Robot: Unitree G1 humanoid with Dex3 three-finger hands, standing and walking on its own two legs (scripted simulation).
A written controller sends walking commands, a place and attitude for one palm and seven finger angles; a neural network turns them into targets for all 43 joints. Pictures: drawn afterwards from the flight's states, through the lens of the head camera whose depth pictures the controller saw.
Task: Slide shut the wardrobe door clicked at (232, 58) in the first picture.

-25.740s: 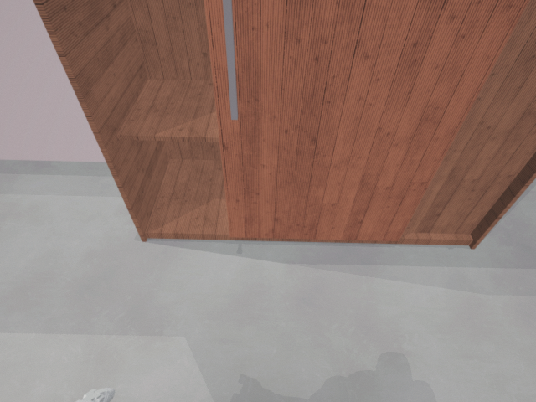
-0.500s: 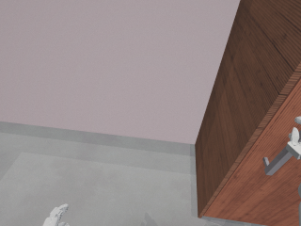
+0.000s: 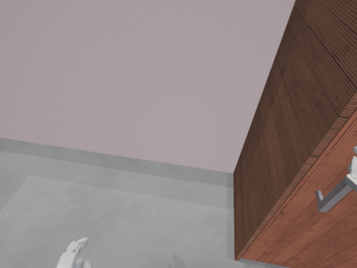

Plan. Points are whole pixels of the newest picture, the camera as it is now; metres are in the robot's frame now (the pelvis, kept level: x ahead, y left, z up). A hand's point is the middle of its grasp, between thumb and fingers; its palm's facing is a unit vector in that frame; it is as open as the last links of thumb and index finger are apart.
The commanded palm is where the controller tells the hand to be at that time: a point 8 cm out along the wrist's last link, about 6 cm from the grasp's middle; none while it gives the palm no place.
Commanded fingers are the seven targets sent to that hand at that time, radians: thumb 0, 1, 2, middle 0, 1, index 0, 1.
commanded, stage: stop walking and hold the door there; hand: right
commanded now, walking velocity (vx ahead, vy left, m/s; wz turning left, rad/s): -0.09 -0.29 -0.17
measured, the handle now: (355, 167) +0.34 -0.37 +0.10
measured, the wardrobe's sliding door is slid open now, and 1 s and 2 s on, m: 0.00 0.00 0.00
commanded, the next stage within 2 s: loosen the grip on the handle in 1.78 s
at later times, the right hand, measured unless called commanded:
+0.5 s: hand (354, 178) +0.30 -0.35 +0.10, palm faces +0.35 +0.90 -0.26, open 5.1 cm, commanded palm +0.26 -0.38 +0.11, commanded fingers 0.00 -0.90 -0.90 0.45 1.40 0.45 1.40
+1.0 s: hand (354, 177) +0.30 -0.34 +0.11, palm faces +0.26 +0.95 -0.14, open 5.0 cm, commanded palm +0.26 -0.38 +0.11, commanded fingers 0.00 -0.90 -0.90 0.45 1.40 0.45 1.40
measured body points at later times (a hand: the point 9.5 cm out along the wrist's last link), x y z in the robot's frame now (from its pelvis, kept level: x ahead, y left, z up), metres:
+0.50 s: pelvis -0.05 -0.09 -0.01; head -0.03 -0.08 +0.44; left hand +0.09 +0.14 -0.12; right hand +0.28 -0.39 +0.12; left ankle -0.04 +0.05 -0.71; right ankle -0.01 -0.16 -0.74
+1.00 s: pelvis -0.06 -0.12 +0.01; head -0.04 -0.16 +0.46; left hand +0.08 +0.12 -0.08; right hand +0.28 -0.39 +0.12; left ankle -0.02 +0.06 -0.68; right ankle -0.01 -0.16 -0.74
